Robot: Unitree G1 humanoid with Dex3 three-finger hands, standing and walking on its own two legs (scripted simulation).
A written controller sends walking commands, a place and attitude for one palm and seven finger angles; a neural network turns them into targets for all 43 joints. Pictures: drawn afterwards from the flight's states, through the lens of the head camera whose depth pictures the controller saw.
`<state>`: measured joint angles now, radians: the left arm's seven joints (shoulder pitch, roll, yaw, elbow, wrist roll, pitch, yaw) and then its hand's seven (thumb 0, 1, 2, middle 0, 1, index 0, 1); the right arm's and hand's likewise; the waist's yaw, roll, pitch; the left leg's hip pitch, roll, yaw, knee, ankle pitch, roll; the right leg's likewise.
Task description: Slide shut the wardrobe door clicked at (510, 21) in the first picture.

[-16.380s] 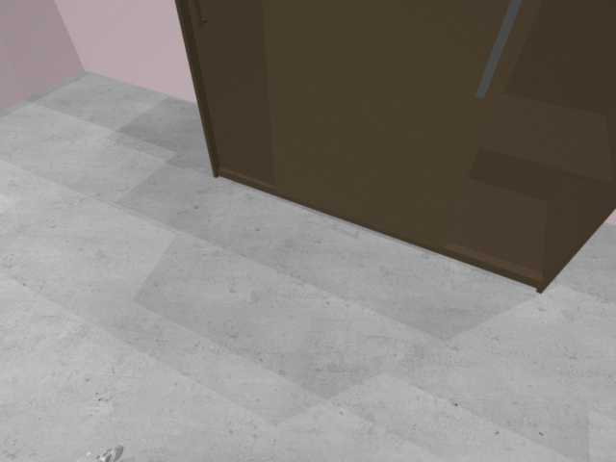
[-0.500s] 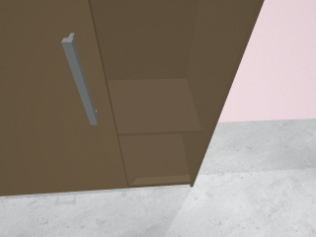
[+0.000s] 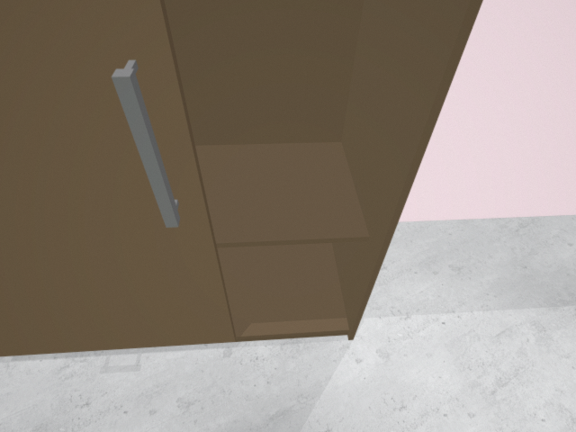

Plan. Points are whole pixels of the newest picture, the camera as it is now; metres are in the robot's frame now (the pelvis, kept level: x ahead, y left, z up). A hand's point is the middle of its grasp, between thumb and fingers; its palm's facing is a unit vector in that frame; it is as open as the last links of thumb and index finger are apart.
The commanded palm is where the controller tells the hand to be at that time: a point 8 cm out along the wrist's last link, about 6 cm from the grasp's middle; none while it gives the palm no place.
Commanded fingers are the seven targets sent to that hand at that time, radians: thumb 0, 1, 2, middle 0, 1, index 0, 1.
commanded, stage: look again from close up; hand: left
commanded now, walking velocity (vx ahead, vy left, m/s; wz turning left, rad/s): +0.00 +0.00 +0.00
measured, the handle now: (155, 154) +0.50 +0.26 +0.11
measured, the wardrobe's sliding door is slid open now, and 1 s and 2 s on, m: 0.41 0.41 0.41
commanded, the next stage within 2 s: shuffle to correct the standing spot in 0.36 s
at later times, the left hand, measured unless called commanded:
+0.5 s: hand out of the picture -0.01 +0.17 -0.18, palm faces +0.06 -0.98 -0.19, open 7.3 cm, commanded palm none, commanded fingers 0.00 0.90 0.90 -0.20 -0.30 -0.20 -0.30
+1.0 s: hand out of the picture +0.01 +0.24 -0.19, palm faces +0.16 -0.96 -0.21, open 7.3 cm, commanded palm none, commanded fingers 0.00 0.90 0.90 -0.20 -0.30 -0.20 -0.30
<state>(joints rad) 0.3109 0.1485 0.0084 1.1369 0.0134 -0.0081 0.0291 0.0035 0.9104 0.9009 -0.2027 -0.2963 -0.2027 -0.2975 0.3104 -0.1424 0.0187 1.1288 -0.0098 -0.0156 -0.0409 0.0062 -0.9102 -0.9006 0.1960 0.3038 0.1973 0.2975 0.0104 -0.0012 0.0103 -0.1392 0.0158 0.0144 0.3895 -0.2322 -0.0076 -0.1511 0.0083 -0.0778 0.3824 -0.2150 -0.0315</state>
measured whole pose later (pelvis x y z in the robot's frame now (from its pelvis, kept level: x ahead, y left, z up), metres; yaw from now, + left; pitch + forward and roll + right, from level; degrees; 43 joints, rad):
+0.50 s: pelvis +0.00 -0.01 +0.00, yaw +0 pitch -1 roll +0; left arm 0.31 0.15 0.01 1.14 0.01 -0.01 0.03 0.00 0.91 0.90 -0.20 -0.30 -0.20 -0.30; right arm 0.31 -0.15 0.02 1.13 -0.01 -0.01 -0.04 0.01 -0.91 -0.90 0.20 0.30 0.20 0.30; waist 0.01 0.00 0.01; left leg -0.14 0.02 0.01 0.39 -0.23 -0.02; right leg -0.15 0.02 -0.09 0.38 -0.22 -0.04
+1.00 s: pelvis +0.04 +0.06 -0.01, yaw +6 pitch +0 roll +2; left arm 0.31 0.20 0.05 1.09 0.03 0.03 0.02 0.01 0.91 0.90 -0.20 -0.30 -0.20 -0.30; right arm 0.31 -0.13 0.00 1.05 -0.02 -0.02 -0.03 0.01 -0.91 -0.90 0.20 0.30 0.20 0.30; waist 0.01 -0.06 0.02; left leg -0.24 -0.01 0.10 0.47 -0.22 0.02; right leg -0.39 -0.07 -0.05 0.88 -0.41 0.00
